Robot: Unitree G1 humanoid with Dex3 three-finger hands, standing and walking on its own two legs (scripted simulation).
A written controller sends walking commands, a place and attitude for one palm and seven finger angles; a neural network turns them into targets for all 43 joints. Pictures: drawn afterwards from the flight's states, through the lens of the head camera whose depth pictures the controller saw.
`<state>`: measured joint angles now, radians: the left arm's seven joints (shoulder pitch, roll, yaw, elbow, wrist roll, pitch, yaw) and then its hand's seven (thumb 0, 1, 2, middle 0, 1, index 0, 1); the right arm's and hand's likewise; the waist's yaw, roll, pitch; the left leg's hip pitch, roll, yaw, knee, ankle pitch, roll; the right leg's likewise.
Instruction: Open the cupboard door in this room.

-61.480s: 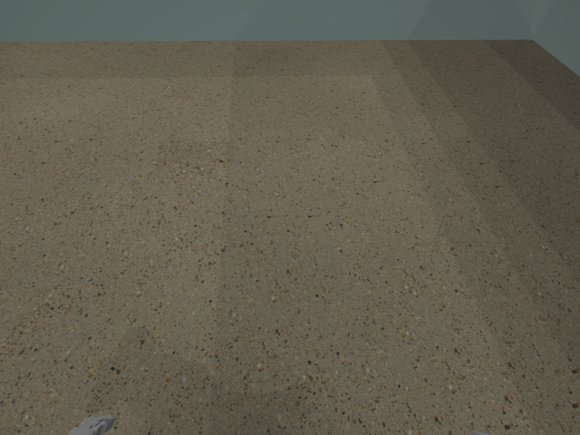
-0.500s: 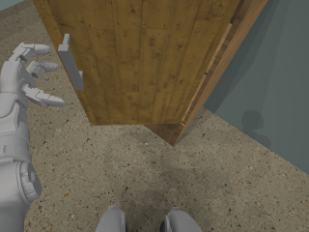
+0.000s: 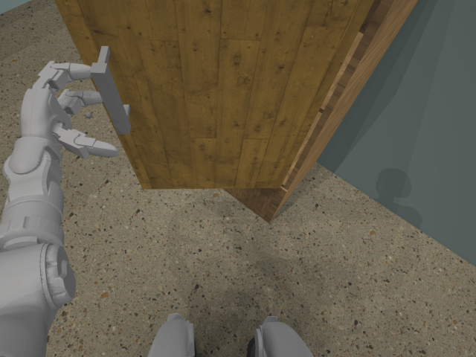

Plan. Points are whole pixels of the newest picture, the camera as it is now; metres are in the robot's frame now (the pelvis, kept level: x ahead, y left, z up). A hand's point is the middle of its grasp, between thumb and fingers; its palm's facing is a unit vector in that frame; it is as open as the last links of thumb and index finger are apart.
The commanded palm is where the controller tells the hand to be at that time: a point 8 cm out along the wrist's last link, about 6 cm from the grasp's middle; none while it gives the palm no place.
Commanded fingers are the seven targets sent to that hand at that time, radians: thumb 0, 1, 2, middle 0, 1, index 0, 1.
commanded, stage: slide the fingers in behind the handle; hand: left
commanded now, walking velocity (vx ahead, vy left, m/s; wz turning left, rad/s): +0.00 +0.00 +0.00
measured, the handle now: (115, 93) +0.53 +0.19 +0.07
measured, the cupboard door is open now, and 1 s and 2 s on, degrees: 41 40 40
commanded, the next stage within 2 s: close the thumb around the handle in 0.96 s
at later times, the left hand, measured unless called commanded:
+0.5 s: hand (120, 114) +0.49 +0.18 +0.07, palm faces +0.01 -1.00 -0.01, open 13.9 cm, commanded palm +0.47 +0.22 +0.08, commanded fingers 0.00 -0.50 0.30 -0.30 -1.20 -0.30 -1.20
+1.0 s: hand (127, 113) +0.49 +0.17 +0.07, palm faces +0.02 -1.00 -0.01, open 13.9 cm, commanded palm +0.46 +0.21 +0.08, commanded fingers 0.00 -0.50 0.30 -0.30 -1.20 -0.30 -1.20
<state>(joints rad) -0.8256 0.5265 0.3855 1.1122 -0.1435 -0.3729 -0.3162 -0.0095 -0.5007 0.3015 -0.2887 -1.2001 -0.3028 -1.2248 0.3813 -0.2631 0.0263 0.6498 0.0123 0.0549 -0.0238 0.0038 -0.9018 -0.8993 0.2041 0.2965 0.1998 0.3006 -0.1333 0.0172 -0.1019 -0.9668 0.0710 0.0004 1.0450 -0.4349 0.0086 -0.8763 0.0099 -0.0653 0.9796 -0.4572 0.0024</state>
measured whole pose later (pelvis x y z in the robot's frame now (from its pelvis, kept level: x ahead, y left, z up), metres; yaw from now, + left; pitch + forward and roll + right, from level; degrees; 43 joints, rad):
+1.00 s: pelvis +0.00 -0.01 +0.00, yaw +0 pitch +20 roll -2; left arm -0.81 0.42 0.36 1.10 -0.10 -0.41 -0.21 -0.01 -0.50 0.30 -0.30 -1.20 -0.31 -1.21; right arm 0.37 -0.26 0.02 0.64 0.01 0.06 -0.01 0.00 -0.90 -0.90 0.20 0.30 0.20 0.30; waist -0.15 0.03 -0.11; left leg -0.94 0.07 0.01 1.03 -0.43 -0.01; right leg -0.87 0.01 -0.05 1.00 -0.47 -0.01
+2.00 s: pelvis +0.00 -0.01 +0.00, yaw +0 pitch +19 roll -2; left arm -0.77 0.40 0.35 1.06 -0.12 -0.41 -0.19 0.01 0.76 0.82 -0.37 -1.35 -0.36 -1.35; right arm 0.37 -0.25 0.01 0.63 0.01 0.07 -0.01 0.00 -0.90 -0.90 0.20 0.30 0.20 0.30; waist -0.14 0.03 -0.11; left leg -0.92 0.07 0.02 1.02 -0.44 0.00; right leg -0.86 0.01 -0.04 0.99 -0.47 -0.01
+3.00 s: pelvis +0.02 -0.06 +0.01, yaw +4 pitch +10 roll +1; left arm 0.40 -0.06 -0.25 -0.09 0.08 -0.30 0.47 0.01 0.69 0.77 -0.33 -1.32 -0.36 -1.34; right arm 0.23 -0.21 0.00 0.52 -0.06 -0.01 0.01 0.01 -0.90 -0.90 0.20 0.30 0.20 0.30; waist -0.02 0.04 -0.12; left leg -0.67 0.05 -0.03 0.94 -0.44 -0.05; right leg -0.61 -0.01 -0.09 0.98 -0.54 -0.07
